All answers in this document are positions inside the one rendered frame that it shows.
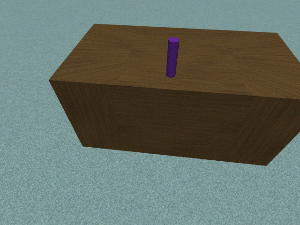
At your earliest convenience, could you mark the can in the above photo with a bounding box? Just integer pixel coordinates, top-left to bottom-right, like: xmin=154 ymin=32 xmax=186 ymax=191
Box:
xmin=166 ymin=37 xmax=179 ymax=78

